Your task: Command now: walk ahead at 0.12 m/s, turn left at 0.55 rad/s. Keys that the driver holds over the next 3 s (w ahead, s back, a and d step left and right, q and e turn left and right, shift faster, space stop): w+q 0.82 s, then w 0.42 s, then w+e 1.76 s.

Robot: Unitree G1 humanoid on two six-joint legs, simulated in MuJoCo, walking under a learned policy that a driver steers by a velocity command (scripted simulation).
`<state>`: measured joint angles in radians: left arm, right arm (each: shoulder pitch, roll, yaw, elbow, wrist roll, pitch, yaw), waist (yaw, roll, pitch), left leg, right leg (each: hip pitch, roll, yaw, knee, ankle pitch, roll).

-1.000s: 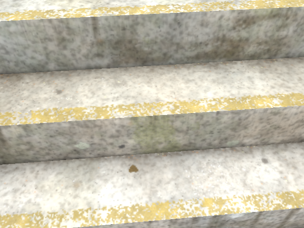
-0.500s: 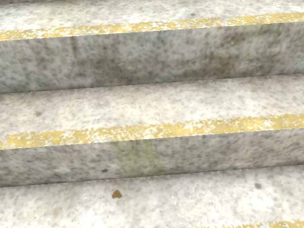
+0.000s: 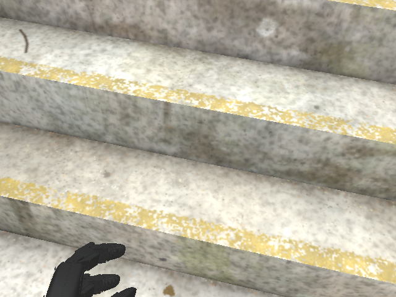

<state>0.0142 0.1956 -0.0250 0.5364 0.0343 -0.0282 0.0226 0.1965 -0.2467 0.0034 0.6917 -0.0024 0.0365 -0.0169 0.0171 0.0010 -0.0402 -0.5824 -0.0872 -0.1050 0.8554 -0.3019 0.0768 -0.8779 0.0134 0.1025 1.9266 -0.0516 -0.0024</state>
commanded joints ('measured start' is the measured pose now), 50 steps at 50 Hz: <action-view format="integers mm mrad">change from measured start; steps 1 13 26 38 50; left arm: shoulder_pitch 129 478 592 191 -118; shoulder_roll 20 201 70 68 -141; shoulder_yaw -1 78 66 58 -130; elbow -4 121 316 185 -96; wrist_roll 4 48 -6 -12 2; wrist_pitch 17 -14 -24 -136 -61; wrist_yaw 34 -3 64 -94 25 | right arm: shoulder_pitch -88 -10 -336 262 115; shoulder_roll -59 69 141 -135 7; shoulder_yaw -12 -8 43 -65 48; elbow -124 -166 -256 15 248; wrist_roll -4 7 33 -13 1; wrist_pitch -16 -120 -84 -62 -89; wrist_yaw -14 34 44 3 58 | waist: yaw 45 24 45 -163 88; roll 114 -209 -111 80 133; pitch -31 -93 158 -354 70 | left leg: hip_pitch -2 -512 -960 545 -180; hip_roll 83 -33 157 331 195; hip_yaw -223 -137 53 -914 -9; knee -325 750 1179 -550 -737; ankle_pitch -163 -159 29 -486 191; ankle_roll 108 -46 -113 204 121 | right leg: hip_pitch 47 989 932 71 -177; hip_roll -26 -451 -276 67 -52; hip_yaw -99 569 -120 102 -255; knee -183 -1571 -1675 239 168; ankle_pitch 71 32 187 -49 -4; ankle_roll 34 -270 -94 -151 -37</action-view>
